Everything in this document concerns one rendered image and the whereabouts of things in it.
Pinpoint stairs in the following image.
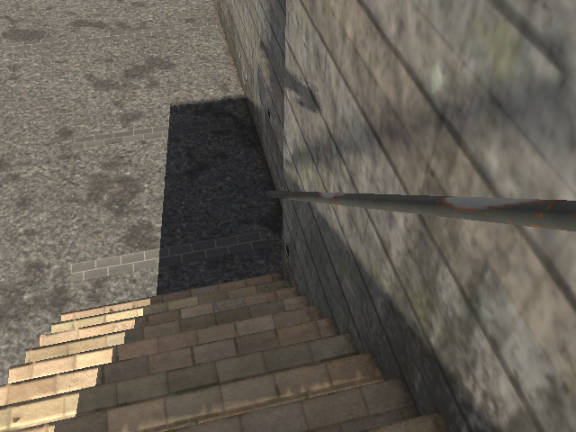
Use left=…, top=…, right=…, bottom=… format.
left=0, top=272, right=451, bottom=432

